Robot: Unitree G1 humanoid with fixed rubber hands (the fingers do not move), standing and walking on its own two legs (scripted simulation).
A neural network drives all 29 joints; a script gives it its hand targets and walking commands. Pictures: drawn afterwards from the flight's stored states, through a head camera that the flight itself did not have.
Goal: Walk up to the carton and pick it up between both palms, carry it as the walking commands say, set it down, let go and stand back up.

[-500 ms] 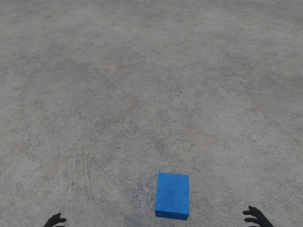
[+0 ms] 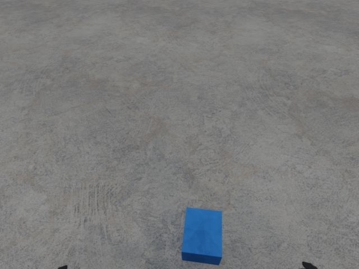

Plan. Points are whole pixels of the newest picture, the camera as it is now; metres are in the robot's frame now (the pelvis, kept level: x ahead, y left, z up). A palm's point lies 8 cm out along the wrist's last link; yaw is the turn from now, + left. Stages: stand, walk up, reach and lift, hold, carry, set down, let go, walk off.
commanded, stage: stand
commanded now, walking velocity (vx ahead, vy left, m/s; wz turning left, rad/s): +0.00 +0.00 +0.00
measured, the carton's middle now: (202, 235) +0.44 -0.09 -0.71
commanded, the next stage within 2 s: none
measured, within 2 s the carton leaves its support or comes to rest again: neither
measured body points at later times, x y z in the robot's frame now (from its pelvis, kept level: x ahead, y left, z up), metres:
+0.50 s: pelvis -0.01 +0.00 +0.00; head -0.01 -0.01 +0.45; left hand +0.09 +0.31 -0.11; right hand +0.08 -0.31 -0.12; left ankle -0.06 +0.11 -0.74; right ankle -0.01 -0.08 -0.74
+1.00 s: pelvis -0.01 +0.00 +0.00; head -0.01 -0.01 +0.45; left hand +0.09 +0.32 -0.11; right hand +0.08 -0.32 -0.12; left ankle -0.06 +0.11 -0.74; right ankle -0.01 -0.08 -0.74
